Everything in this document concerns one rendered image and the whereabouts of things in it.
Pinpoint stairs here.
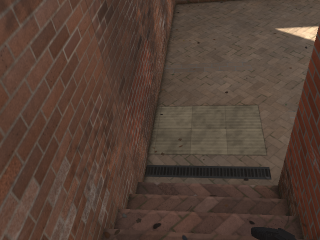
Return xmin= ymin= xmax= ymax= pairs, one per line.
xmin=101 ymin=182 xmax=314 ymax=240

